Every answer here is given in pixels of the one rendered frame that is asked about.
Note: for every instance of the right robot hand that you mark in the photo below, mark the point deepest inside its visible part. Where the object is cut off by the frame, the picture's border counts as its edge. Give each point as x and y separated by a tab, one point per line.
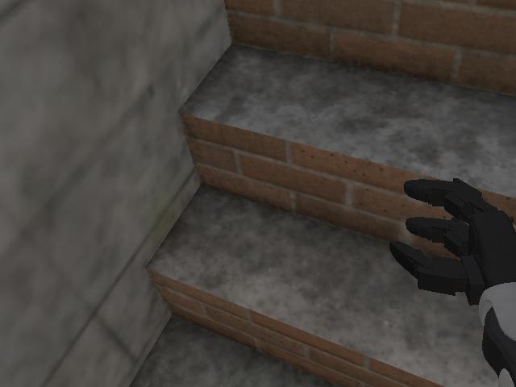
487	246

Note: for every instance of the right robot forearm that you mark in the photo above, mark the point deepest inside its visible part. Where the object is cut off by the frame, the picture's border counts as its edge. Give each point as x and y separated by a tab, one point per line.
497	312

